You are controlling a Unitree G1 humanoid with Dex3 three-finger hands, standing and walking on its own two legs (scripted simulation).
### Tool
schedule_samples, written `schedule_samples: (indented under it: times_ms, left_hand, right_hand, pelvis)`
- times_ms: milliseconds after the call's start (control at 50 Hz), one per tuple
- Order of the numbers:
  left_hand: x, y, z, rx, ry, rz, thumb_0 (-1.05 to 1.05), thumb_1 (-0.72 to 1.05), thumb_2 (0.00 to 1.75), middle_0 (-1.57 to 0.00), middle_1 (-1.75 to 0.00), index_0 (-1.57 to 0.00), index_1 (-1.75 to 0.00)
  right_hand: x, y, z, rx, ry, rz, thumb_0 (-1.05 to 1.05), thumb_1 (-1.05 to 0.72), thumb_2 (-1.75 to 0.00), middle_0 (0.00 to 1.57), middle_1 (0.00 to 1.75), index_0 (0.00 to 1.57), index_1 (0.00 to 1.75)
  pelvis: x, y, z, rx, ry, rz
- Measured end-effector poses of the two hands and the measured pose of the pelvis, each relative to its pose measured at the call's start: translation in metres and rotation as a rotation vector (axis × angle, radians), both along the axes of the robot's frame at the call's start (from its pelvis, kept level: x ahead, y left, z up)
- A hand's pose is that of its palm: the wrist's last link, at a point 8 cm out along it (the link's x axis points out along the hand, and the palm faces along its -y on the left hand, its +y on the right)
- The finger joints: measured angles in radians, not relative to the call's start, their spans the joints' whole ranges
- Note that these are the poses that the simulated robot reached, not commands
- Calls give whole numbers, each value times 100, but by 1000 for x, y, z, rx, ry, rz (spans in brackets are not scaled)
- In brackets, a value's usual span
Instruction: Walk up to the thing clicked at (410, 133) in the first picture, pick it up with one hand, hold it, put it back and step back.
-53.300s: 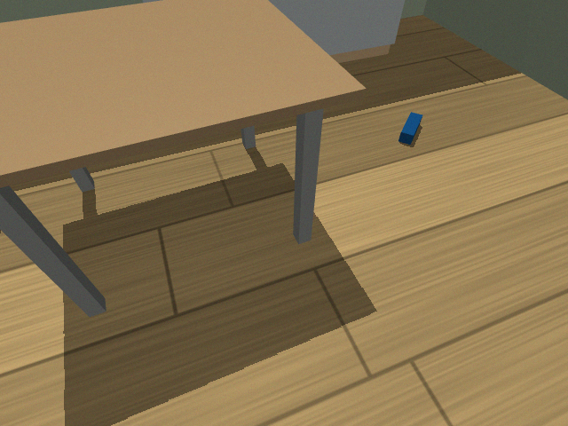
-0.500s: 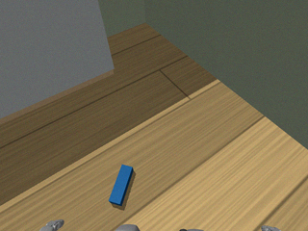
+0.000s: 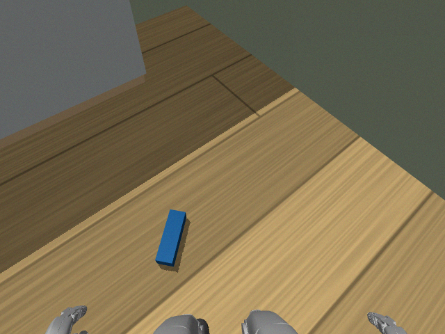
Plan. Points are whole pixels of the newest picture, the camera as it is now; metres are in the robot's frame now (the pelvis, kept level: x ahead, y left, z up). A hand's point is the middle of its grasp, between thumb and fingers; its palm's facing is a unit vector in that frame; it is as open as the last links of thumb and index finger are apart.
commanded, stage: step back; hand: left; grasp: from above
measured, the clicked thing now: (171, 237) +0.49 +0.20 -0.73
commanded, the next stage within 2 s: none
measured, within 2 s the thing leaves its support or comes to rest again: neither
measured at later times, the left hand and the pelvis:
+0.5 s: hand out of the picture -0.02 +0.24 -0.15, palm faces +0.01 -0.93 -0.37, open 7.3 cm; pelvis -0.14 -0.02 -0.01, yaw +3 degrees
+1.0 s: hand out of the picture -0.23 +0.21 -0.15, palm faces -0.04 -0.91 -0.40, open 7.3 cm; pelvis -0.30 -0.06 -0.01, yaw -1 degrees
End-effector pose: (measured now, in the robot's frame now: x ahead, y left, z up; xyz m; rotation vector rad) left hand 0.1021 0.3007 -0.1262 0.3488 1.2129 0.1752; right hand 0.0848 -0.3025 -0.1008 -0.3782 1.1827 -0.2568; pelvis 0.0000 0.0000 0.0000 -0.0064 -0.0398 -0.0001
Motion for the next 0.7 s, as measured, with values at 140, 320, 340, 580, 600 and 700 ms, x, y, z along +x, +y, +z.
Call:
schedule_samples:
  times_ms: [140,320,340,580,600,700]
  left_hand:
    - [-39,-6,13,50,-16,-18,0,91,89,-21,-30,-21,-30]
    - [-98,-18,33,60,-66,27,0,90,89,-21,-30,-21,-30]
    - [-101,-20,33,57,-74,28,0,90,89,-21,-30,-21,-30]
    - [-159,-12,6,-14,-124,18,0,90,89,-21,-30,-21,-30]
    - [-167,-12,7,-17,-108,23,0,90,89,-21,-30,-21,-30]
    - [-210,-7,14,-19,-84,63,0,90,89,-21,-30,-21,-30]
  right_hand:
    - [-21,-12,-19,56,-63,-4,1,-90,-90,21,30,21,30]
    - [-66,-33,-7,50,-34,32,1,-90,-90,21,30,21,30]
    - [-74,-35,-6,40,-24,38,1,-90,-90,21,30,21,30]
    - [-172,-22,0,-29,44,73,1,-90,-90,20,30,21,30]
    - [-179,-20,4,-26,40,71,1,-90,-90,20,30,21,30]
    - [-199,-19,18,-31,20,82,1,-90,-90,21,30,21,30]
  pelvis:
    - [-36,-12,-9,3,-23,-33]
    - [-81,-28,3,44,-9,-11]
    - [-87,-27,4,43,-1,-6]
    - [-169,-12,-7,31,-20,44]
    - [-174,-12,-4,10,-21,52]
    - [-197,-17,7,-23,3,37]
